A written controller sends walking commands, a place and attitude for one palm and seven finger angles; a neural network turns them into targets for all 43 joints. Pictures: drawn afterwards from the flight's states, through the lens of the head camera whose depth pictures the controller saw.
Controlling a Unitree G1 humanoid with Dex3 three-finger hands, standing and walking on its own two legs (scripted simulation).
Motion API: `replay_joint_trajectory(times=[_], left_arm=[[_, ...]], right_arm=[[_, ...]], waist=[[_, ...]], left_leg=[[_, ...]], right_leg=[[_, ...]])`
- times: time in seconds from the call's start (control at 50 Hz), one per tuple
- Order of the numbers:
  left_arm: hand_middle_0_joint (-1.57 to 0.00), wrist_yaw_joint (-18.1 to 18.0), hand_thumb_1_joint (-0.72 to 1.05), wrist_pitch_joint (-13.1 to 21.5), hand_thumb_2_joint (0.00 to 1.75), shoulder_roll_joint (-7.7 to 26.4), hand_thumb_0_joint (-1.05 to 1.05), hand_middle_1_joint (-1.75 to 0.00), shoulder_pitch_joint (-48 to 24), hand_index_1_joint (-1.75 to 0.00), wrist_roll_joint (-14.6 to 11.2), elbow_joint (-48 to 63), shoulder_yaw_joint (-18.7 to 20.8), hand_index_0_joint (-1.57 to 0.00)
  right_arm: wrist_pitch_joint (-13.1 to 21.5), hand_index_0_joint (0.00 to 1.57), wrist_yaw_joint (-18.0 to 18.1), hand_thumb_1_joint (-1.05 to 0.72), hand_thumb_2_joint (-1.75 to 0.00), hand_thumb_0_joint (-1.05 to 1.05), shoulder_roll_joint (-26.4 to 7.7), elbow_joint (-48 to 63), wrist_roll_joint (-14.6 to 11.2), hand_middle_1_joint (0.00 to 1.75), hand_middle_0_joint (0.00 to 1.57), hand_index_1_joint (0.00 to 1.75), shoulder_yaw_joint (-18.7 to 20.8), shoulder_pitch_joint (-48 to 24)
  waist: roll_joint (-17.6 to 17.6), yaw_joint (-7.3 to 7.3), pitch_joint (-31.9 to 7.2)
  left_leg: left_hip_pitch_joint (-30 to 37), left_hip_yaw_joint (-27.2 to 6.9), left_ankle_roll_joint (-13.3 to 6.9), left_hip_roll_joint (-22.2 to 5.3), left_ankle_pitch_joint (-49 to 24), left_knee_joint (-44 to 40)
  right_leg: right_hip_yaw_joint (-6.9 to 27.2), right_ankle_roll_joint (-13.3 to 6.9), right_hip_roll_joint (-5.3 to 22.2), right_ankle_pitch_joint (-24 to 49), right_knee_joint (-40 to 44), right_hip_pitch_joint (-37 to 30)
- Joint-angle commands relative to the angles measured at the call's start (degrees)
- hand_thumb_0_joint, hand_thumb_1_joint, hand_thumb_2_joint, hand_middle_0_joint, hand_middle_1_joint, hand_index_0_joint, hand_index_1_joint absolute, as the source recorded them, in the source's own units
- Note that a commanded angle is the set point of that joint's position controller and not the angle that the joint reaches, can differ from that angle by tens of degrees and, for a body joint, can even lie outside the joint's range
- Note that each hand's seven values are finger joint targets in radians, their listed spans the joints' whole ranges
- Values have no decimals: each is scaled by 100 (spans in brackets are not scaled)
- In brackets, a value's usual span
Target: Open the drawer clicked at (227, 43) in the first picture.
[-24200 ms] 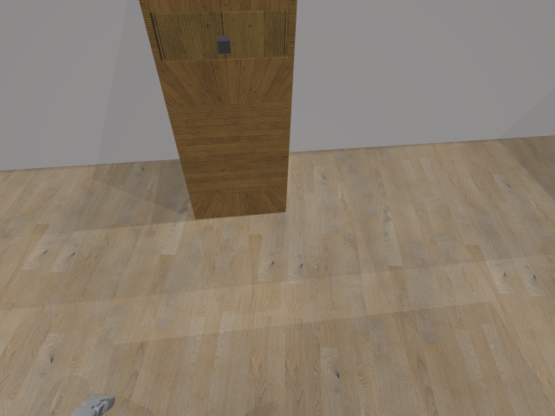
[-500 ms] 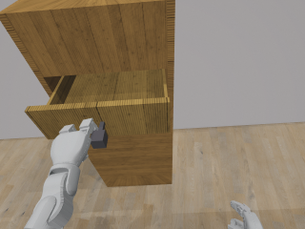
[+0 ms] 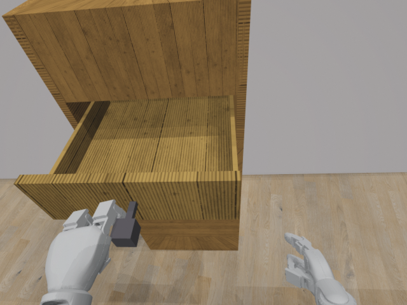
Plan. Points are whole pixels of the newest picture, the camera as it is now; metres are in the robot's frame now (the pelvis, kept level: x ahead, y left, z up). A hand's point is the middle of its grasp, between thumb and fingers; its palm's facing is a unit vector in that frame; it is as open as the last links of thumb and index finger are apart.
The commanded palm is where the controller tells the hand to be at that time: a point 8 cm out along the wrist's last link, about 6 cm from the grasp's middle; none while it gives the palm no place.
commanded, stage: pull the drawer open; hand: left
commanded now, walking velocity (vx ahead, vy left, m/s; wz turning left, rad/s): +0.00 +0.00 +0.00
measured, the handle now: (128, 222) +0.24 +0.17 +0.09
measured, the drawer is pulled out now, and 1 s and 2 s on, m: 0.23 0.28 0.28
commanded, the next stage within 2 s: open the thumb to release the handle in 0.84 s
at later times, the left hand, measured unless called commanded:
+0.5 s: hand (94, 282) +0.14 +0.20 +0.07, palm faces +0.06 -0.19 -0.98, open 5.7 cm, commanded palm +0.07 +0.19 +0.13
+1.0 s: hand (81, 288) +0.13 +0.21 +0.07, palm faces +0.10 -0.08 -0.99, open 5.5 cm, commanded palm +0.09 +0.22 +0.13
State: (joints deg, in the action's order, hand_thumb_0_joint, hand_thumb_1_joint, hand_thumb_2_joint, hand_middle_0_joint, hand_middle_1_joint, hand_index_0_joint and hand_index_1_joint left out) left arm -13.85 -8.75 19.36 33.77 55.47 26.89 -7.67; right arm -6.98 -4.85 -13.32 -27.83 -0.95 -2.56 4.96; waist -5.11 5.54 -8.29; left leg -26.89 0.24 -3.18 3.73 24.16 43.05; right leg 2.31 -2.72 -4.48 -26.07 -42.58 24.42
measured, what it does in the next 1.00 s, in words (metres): stands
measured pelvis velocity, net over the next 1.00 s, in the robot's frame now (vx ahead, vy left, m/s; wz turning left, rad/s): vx -0.02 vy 0.00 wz -0.02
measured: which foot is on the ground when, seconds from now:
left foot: down 0.00-1.00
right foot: down 0.00-1.00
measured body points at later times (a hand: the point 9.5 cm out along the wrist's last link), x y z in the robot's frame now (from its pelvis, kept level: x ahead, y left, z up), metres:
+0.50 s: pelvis -0.01 +0.00 -0.01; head +0.00 -0.04 +0.44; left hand +0.13 +0.20 +0.12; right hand +0.20 -0.22 -0.09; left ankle -0.03 +0.08 -0.71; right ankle -0.05 -0.09 -0.71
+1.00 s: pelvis -0.02 +0.00 -0.01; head -0.02 -0.04 +0.44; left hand +0.12 +0.21 +0.12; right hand +0.20 -0.20 -0.09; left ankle -0.03 +0.08 -0.71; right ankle -0.05 -0.09 -0.71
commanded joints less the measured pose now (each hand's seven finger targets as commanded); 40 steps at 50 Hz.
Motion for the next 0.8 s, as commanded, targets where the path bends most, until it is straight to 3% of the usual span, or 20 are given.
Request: replay_joint_trajectory(times=[0.0, 0.02, 0.08, 0.12, 0.18, 0.26, 0.28, 0.34, 0.38, 0.42, 0.48, 0.56, 0.64, 0.7, 0.78], left_arm=[[-40, -267, 90, 199, 90, 597, 0, -135, 1081, -135, 36, 1445, 161, -40], [-40, -285, 90, 219, 90, 696, 0, -135, 1148, -135, -4, 1357, 261, -40], [-40, -400, 90, 211, 90, 942, 0, -135, 1512, -135, -17, 1365, 586, -40], [-40, -429, 90, 259, 90, 713, 0, -135, 1611, -135, 1, 1474, 344, -40], [-40, -522, 90, 208, 90, 848, 0, -135, 1921, -135, -37, 1443, 554, -40], [-40, -614, 90, 276, 90, 825, 0, -135, 2132, -135, -33, 1509, 548, -40], [-40, -661, 90, 244, 90, 957, 0, -135, 2192, -135, -44, 1460, 713, -40], [-40, -708, 90, 287, 90, 804, 0, -135, 2313, -135, -58, 1572, 556, -40], [-40, -777, 90, 251, 90, 981, 0, -135, 2441, -135, -87, 1466, 811, -40], [-40, -801, 90, 298, 90, 786, 0, -135, 2524, -135, -80, 1600, 604, -40], [-40, -837, 90, 241, 90, 833, 0, -135, 2473, -135, -90, 1616, 639, -40], [-40, -837, 90, 265, 90, 654, 0, -135, 2472, -135, -33, 1673, 373, -40], [-40, -832, 90, 254, 90, 698, 0, -135, 2444, -135, -6, 1645, 353, -40], [-40, -826, 90, 228, 90, 747, 0, -135, 1953, -135, 122, 1716, 327, -40], [-40, -791, 90, 218, 90, 776, 0, -135, 2090, -135, 98, 1536, 393, -40]], right_arm=[[216, 20, -9, -90, -90, 0, -527, 1049, -9, 30, 20, 30, 186, -564], [207, 20, 6, -90, -90, 0, -529, 1011, -33, 30, 20, 30, 202, -573], [222, 20, 23, -90, -90, 0, -596, 1080, -33, 30, 20, 30, 175, -656], [224, 20, -9, -90, -90, 0, -551, 1090, -14, 30, 20, 30, 187, -536], [223, 20, -9, -90, -90, 0, -588, 1138, -35, 30, 20, 30, 203, -617], [240, 20, -9, -90, -90, 0, -596, 1146, -9, 30, 20, 30, 241, -532], [247, 20, 3, -90, -90, 0, -612, 1143, -27, 30, 20, 30, 237, -601], [250, 20, -17, -90, -90, 0, -610, 1143, -1, 30, 20, 30, 277, -540], [264, 20, 4, -90, -90, 0, -614, 1143, -22, 30, 20, 30, 286, -607], [267, 20, -20, -90, -90, 0, -605, 1165, -3, 30, 20, 30, 296, -565], [261, 20, -29, -90, -90, 0, -641, 1174, 3, 30, 20, 30, 321, -586], [270, 20, -60, -90, -90, 0, -617, 1214, 25, 30, 20, 30, 332, -540], [294, 20, -45, -90, -90, 0, -597, 1250, 24, 30, 20, 30, 314, -546], [313, 20, -24, -90, -90, 0, -596, 1269, 69, 30, 20, 30, 284, -543], [355, 20, -15, -90, -90, 0, -582, 1235, 15, 30, 20, 30, 271, -580]], waist=[[570, 53, -883], [507, 11, -752], [553, 86, -825], [537, 51, -793], [521, 102, -787], [531, 103, -747], [524, 118, -804], [518, 97, -763], [583, 121, -740], [474, 101, -677], [413, 76, -697], [463, 63, -560], [624, 62, -468], [580, 33, -447], [531, 57, -353]], left_leg=[[948, -201, 149, -447, -3738, -68], [941, -197, 158, -457, -3715, -82], [838, -186, 168, -468, -3509, -41], [823, -185, 159, -470, -3613, -24], [756, -187, 152, -504, -3471, 16], [647, -160, 146, -469, -3219, 13], [636, -161, 159, -482, -3173, 33], [621, -169, 139, -473, -3195, 51], [553, -169, 145, -480, -3069, 70], [583, -185, 140, -472, -3082, 55], [631, -214, 135, -505, -2992, 74], [628, -260, 118, -498, -2760, 62], [592, -268, 101, -495, -2567, 75], [671, -299, 95, -463, -2268, 88], [716, -325, 108, -504, -2329, 54]], right_leg=[[24, 183, 315, 3478, 240, -311], [59, 179, 289, 3490, 278, -278], [203, 158, 256, 3476, 275, -321], [115, 187, 305, 3500, 221, -269], [153, 168, 268, 3354, 225, -216], [151, 185, 298, 3196, 227, -160], [248, 155, 275, 3212, 231, -180], [171, 178, 299, 3151, 201, -102], [261, 159, 283, 3169, 227, -111], [239, 153, 289, 3023, 212, -31], [226, 128, 258, 2716, 217, 105], [191, 118, 247, 2267, 236, 306], [240, 109, 254, 2087, 281, 390], [385, 65, 262, 1706, 354, 593], [342, 41, 228, 1754, 364, 542]])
